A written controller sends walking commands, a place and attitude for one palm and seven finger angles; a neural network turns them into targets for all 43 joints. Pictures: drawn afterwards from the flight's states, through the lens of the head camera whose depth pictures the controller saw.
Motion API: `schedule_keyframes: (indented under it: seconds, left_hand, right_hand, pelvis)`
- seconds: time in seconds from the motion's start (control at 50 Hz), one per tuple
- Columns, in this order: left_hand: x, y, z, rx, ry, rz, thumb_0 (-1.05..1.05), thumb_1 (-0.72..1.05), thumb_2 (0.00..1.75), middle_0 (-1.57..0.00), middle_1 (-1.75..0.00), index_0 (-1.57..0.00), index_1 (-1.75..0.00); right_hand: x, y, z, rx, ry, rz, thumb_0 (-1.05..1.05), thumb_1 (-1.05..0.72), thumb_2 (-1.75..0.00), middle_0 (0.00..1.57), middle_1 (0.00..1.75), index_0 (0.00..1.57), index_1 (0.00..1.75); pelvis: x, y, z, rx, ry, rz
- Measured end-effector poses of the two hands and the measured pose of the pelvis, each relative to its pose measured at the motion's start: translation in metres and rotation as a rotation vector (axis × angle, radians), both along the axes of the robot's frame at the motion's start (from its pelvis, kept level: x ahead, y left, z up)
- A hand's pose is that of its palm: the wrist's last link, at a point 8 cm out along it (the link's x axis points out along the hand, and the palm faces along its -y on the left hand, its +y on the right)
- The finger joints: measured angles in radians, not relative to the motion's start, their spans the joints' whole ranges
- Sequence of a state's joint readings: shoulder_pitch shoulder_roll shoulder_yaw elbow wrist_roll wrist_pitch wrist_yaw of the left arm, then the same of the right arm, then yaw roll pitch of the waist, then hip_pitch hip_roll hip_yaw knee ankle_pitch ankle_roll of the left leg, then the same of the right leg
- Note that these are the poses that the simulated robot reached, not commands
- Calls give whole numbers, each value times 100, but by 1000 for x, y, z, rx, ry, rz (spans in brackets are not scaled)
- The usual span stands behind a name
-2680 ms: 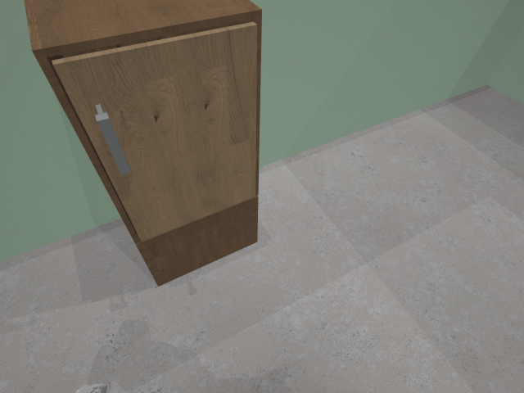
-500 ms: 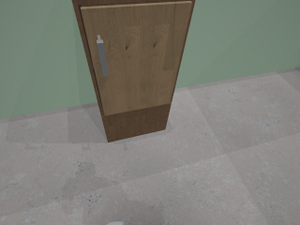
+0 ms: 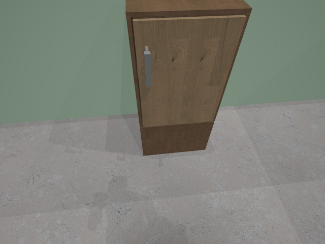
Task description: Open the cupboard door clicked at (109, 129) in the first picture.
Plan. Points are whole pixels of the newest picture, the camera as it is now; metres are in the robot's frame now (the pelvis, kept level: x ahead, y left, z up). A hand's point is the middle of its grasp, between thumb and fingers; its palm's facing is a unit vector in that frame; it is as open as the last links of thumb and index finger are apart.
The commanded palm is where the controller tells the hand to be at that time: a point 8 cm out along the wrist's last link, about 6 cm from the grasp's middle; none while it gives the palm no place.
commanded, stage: turn to face it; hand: left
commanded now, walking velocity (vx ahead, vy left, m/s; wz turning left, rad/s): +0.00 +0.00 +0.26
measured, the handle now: (147, 66) +0.75 +0.08 +0.01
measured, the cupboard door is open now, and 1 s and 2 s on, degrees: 0 0 0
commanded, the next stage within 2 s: take the last steps up to it in 0.08 s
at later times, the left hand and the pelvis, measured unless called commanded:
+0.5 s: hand out of the picture -0.07 +0.11 -0.17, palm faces +0.20 -0.97 -0.15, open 7.4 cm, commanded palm none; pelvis +0.02 -0.03 +0.00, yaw +6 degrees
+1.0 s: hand (129, 210) +0.25 +0.11 -0.19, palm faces -0.02 -0.97 -0.23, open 7.4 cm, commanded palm none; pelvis +0.17 -0.09 -0.03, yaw +0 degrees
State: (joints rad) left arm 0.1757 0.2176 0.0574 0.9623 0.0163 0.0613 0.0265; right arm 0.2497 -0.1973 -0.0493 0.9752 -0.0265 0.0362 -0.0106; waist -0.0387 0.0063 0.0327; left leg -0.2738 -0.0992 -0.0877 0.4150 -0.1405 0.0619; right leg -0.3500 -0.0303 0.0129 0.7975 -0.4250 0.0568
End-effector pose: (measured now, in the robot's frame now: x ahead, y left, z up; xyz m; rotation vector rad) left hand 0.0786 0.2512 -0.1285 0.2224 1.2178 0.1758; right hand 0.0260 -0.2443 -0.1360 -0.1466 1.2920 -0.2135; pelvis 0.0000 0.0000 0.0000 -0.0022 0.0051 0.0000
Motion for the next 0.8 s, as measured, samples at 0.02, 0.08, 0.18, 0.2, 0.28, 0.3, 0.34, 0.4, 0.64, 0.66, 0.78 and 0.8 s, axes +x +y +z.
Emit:
schedule_keyframes:
  seconds: [0.02,0.08,0.18,0.2,0.28,0.3,0.34,0.4,0.64,0.66,0.78,0.8]
  left_hand:
    - [-3,-4,1,4,-5,6,1,91,89,-20,-30,-20,-30]
    - [-14,-19,4,22,-24,26,1,91,89,-20,-30,-20,-30]
    - [-50,-40,11,33,-7,82,1,90,89,-20,-30,-20,-30]
    - [-57,-43,13,32,2,95,1,90,89,-20,-30,-20,-30]
    - [-82,-55,13,16,41,135,1,90,89,-20,-30,-20,-30]
    - [-88,-59,12,8,51,144,1,90,89,-20,-30,-20,-30]
    - [-101,-66,9,-14,74,164,1,90,89,-20,-30,-20,-30]
    - [-122,-76,1,-58,131,197,1,90,89,-20,-30,-20,-30]
    - [-154,-75,-29,-206,414,200,1,91,89,-20,-30,-20,-30]
    - [-142,-71,-30,-203,403,189,1,91,89,-20,-30,-20,-30]
    - [-42,-51,-32,-151,247,130,1,91,89,-20,-30,-20,-30]
    - [-23,-50,-31,-142,222,116,1,91,89,-20,-30,-20,-30]
  right_hand:
    - [1,-4,-3,6,0,6,1,-90,-90,20,30,20,30]
    - [4,-17,-13,30,-4,23,1,-90,-90,20,30,20,30]
    - [13,-34,-16,51,1,61,1,-91,-90,20,30,20,30]
    - [15,-37,-15,53,3,69,1,-91,-90,20,30,20,30]
    - [21,-44,-12,50,8,103,1,-91,-90,19,30,20,30]
    - [21,-45,-12,49,15,113,1,-91,-90,19,30,20,30]
    - [23,-44,-11,46,31,129,1,-91,-90,19,30,19,30]
    - [31,-38,-8,40,49,151,1,-91,-90,19,30,19,30]
    - [78,1,9,-37,-76,104,0,-93,-90,20,30,20,30]
    - [74,-2,10,-46,-66,91,0,-93,-90,20,30,20,30]
    - [37,-15,9,-48,99,30,0,-93,-90,20,30,20,30]
    - [31,-17,8,-41,131,15,0,-92,-90,20,30,20,30]
  pelvis:
    - [-1,-4,-1,4,0,6]
    - [-5,-18,-5,23,-1,21]
    - [-10,-35,-1,34,-14,62]
    - [-10,-37,0,39,-16,68]
    - [-10,-43,4,37,-16,96]
    - [-8,-44,4,33,-15,102]
    - [-4,-44,5,27,-10,110]
    - [2,-42,4,17,1,112]
    - [46,-18,-4,-8,-10,46]
    - [51,-19,-3,-11,-13,45]
    - [83,-30,-1,-14,-19,28]
    - [89,-33,-2,-13,-19,24]
